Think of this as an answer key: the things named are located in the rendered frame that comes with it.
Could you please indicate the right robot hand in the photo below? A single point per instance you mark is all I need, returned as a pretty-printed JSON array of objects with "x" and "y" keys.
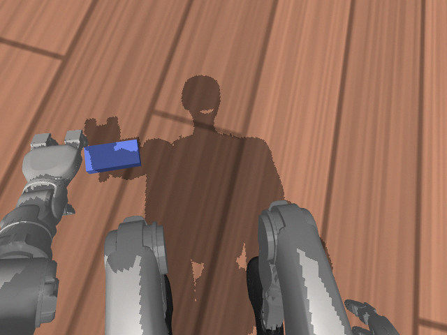
[{"x": 378, "y": 325}]

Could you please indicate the right robot foot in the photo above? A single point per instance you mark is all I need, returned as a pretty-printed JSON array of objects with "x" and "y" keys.
[{"x": 255, "y": 291}]

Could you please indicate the small box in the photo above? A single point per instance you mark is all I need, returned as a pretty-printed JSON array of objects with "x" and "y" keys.
[{"x": 112, "y": 156}]

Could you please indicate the left robot hand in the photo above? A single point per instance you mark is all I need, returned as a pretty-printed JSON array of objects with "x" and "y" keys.
[{"x": 48, "y": 159}]

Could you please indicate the left robot arm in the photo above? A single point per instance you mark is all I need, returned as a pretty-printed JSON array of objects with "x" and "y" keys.
[{"x": 28, "y": 283}]

